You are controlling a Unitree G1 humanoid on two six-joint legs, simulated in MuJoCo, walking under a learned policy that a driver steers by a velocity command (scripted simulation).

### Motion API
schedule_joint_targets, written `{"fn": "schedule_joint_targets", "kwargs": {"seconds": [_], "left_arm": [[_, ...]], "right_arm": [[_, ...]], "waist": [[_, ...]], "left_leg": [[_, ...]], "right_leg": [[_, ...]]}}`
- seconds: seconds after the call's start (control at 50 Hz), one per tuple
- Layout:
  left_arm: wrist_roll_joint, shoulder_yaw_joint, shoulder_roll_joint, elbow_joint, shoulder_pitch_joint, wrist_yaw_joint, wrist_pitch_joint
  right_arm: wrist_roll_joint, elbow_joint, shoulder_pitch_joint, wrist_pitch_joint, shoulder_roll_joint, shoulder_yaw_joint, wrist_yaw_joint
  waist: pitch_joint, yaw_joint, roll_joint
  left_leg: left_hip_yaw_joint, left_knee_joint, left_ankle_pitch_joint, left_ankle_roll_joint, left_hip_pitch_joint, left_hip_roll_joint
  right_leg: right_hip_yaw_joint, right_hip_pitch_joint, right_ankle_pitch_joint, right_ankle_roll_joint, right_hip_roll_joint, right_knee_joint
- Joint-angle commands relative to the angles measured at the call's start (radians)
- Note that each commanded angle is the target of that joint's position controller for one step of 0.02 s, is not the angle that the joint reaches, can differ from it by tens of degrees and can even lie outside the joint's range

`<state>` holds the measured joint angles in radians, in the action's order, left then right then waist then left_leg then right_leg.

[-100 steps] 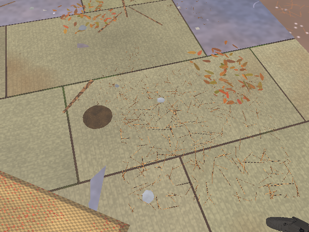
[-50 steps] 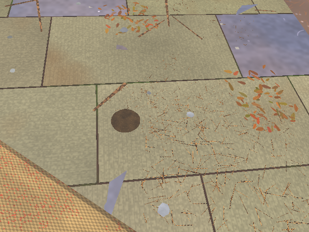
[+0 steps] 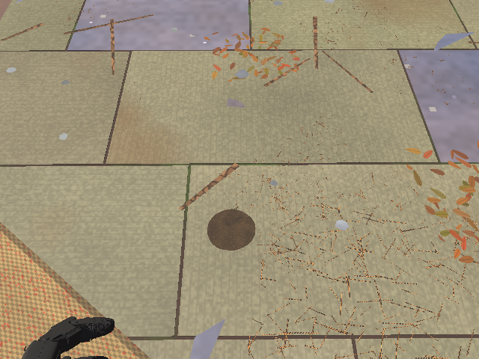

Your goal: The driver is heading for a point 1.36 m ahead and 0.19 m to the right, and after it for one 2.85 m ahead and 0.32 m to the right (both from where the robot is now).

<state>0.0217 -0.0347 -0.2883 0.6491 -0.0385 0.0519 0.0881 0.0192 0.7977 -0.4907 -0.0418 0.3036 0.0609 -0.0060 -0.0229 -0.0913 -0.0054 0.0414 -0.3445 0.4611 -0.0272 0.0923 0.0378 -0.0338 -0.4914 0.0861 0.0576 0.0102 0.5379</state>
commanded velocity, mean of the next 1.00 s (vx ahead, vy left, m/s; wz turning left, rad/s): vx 0.49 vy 0.00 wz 0.00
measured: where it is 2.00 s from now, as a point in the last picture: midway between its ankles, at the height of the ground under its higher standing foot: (232, 164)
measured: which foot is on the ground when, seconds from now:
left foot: down 0.00-0.02, up 0.04-0.52, down 0.54-1.00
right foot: down 0.00-0.56, up 0.58-1.00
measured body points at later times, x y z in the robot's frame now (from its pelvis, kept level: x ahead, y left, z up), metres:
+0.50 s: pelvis +0.27 +0.00 +0.01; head +0.30 +0.00 +0.46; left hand +0.26 +0.29 -0.11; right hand +0.50 -0.22 -0.06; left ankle +0.43 +0.12 -0.70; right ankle +0.12 -0.11 -0.72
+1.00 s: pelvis +0.55 +0.00 +0.02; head +0.58 +0.00 +0.47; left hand +0.77 +0.23 -0.07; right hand +0.56 -0.29 -0.11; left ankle +0.43 +0.12 -0.72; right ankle +0.72 -0.14 -0.69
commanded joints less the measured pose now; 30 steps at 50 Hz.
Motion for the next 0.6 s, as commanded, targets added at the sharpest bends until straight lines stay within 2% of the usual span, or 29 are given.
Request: {"fn": "schedule_joint_targets", "kwargs": {"seconds": [0.02, 0.04, 0.06, 0.08, 0.1, 0.12, 0.14, 0.16, 0.2, 0.26, 0.32, 0.38, 0.42, 0.48, 0.5, 0.52, 0.54, 0.56, 0.58, 0.6], "left_arm": [[-0.03, -0.097, -0.298, 0.03, -0.409, -0.028, -0.003], [-0.02, -0.079, -0.249, 0.036, -0.422, -0.018, 0.002], [-0.011, -0.06, -0.192, 0.035, -0.338, -0.02, 0.003], [-0.011, -0.051, -0.162, 0.029, -0.285, -0.023, 0.001], [-0.022, -0.044, -0.142, 0.029, -0.233, -0.021, 0.0], [-0.035, -0.037, -0.116, 0.023, -0.197, -0.019, 0.006], [-0.037, -0.035, -0.106, 0.022, -0.174, -0.019, 0.01], [-0.033, -0.036, -0.105, 0.028, -0.17, -0.019, 0.019], [-0.025, -0.04, -0.115, 0.047, -0.179, -0.022, 0.03], [-0.02, -0.042, -0.129, 0.073, -0.217, -0.032, 0.027], [-0.011, -0.045, -0.149, 0.094, -0.263, -0.041, 0.016], [-0.003, -0.049, -0.17, 0.127, -0.332, -0.043, 0.002], [-0.001, -0.051, -0.175, 0.145, -0.36, -0.045, -0.012], [0.002, -0.058, -0.191, 0.16, -0.362, -0.052, -0.03], [0.001, -0.06, -0.203, 0.159, -0.349, -0.054, -0.035], [-0.001, -0.058, -0.2, 0.157, -0.329, -0.056, -0.041], [-0.013, -0.042, -0.166, 0.145, -0.33, -0.06, -0.042], [-0.021, -0.009, -0.065, 0.111, -0.434, -0.054, -0.023], [-0.015, -0.002, -0.061, 0.128, -0.428, -0.048, -0.002], [0.014, -0.027, -0.154, 0.103, -0.34, -0.039, 0.012]], "right_arm": [[-0.016, -0.112, -0.029, -0.021, 0.024, -0.008, -0.008], [0.004, -0.106, -0.028, -0.042, 0.041, -0.01, -0.008], [0.034, -0.119, 0.063, -0.049, 0.124, 0.015, 0.0], [0.034, -0.135, 0.141, -0.053, 0.133, 0.013, 0.004], [0.015, -0.137, 0.175, -0.054, 0.118, 0.012, 0.002], [0.002, -0.127, 0.165, -0.046, 0.109, 0.016, 0.001], [0.001, -0.113, 0.139, -0.035, 0.093, 0.014, 0.004], [-0.001, -0.103, 0.123, -0.025, 0.075, 0.011, 0.004], [-0.009, -0.11, 0.153, -0.015, 0.065, 0.01, 0.0], [-0.02, -0.142, 0.263, -0.024, 0.054, 0.004, 0.0], [-0.014, -0.167, 0.375, -0.042, 0.025, -0.009, 0.013], [-0.004, -0.199, 0.472, -0.053, 0.019, -0.015, 0.032], [-0.002, -0.221, 0.516, -0.057, 0.027, -0.014, 0.046], [-0.003, -0.232, 0.501, -0.06, 0.053, -0.006, 0.059], [-0.004, -0.222, 0.45, -0.06, 0.074, 0.004, 0.057], [-0.007, -0.19, 0.329, -0.06, 0.106, 0.023, 0.05], [-0.01, -0.15, 0.162, -0.057, 0.16, 0.045, 0.039], [-0.035, -0.136, 0.044, -0.053, 0.266, 0.07, 0.032], [-0.018, -0.122, 0.006, -0.049, 0.206, 0.055, 0.033], [-0.012, -0.125, 0.063, -0.046, 0.15, 0.034, 0.031]], "waist": [[0.332, 0.204, -0.183], [0.404, 0.2, -0.297], [0.221, 0.188, -0.205], [0.117, 0.17, -0.121], [0.058, 0.138, -0.058], [0.039, 0.103, -0.074], [0.038, 0.08, -0.093], [0.039, 0.068, -0.094], [0.007, 0.06, -0.07], [-0.032, 0.089, -0.037], [-0.049, 0.136, -0.032], [-0.068, 0.178, -0.025], [-0.076, 0.186, -0.029], [-0.045, 0.153, -0.056], [-0.006, 0.12, -0.074], [0.075, 0.047, -0.071], [0.206, -0.026, -0.051], [0.381, -0.008, 0.145], [0.466, -0.02, 0.256], [0.319, -0.027, 0.182]], "left_leg": [[-0.037, -0.739, -0.331, 0.033, -0.616, -0.027], [0.101, -0.918, 0.096, 0.029, -0.743, -0.093], [0.098, -0.99, 0.043, 0.039, -0.853, -0.024], [0.058, -0.965, -0.038, 0.057, -0.853, 0.028], [0.042, -0.905, -0.11, 0.06, -0.82, 0.064], [0.05, -0.852, -0.165, 0.062, -0.763, 0.096], [0.049, -0.832, -0.197, 0.057, -0.713, 0.106], [0.04, -0.817, -0.215, 0.049, -0.693, 0.106], [0.032, -0.757, -0.272, 0.028, -0.723, 0.111], [0.027, -0.581, -0.426, 0.005, -0.793, 0.115], [-0.011, -0.373, -0.565, 0.005, -0.752, 0.084], [-0.027, -0.259, -0.591, 0.014, -0.742, 0.058], [-0.024, -0.209, -0.547, 0.032, -0.765, 0.047], [-0.035, -0.162, -0.423, 0.072, -0.713, 0.018], [-0.058, -0.154, -0.383, 0.091, -0.628, -0.011], [-0.091, -0.124, -0.396, 0.121, -0.454, -0.045], [-0.044, -0.161, -0.433, 0.164, -0.169, 0.01], [0.383, -0.174, -0.321, 0.313, 0.266, 0.282], [0.698, -0.012, -0.209, 0.365, 0.35, 0.365], [0.589, 0.021, -0.131, 0.315, 0.252, 0.334]], "right_leg": [[0.485, 0.85, 0.253, 0.206, 0.297, -0.054], [0.854, 0.853, 0.474, 0.259, 0.38, -0.278], [0.74, 0.726, 0.543, 0.216, 0.364, -0.302], [0.593, 0.59, 0.455, 0.189, 0.328, -0.297], [0.487, 0.463, 0.339, 0.175, 0.281, -0.312], [0.407, 0.379, 0.245, 0.164, 0.238, -0.333], [0.359, 0.325, 0.2, 0.167, 0.215, -0.361], [0.323, 0.296, 0.153, 0.179, 0.207, -0.383], [0.261, 0.266, 0.086, 0.195, 0.2, -0.42], [0.194, 0.305, -0.006, 0.189, 0.185, -0.438], [0.123, 0.328, -0.056, 0.159, 0.16, -0.434], [0.119, 0.4, -0.057, 0.157, 0.186, -0.412], [0.129, 0.48, -0.09, 0.151, 0.216, -0.376], [0.14, 0.577, -0.255, 0.125, 0.248, -0.291], [0.13, 0.591, -0.418, 0.113, 0.239, -0.223], [0.093, 0.57, -0.577, 0.091, 0.201, -0.071], [0.057, 0.437, -0.513, 0.057, 0.153, 0.151], [0.008, 0.024, -0.135, -0.018, 0.014, 0.556], [0.13, -0.157, 0.469, -0.033, -0.075, 0.735], [0.168, -0.259, 0.446, -0.02, -0.009, 0.804]]}}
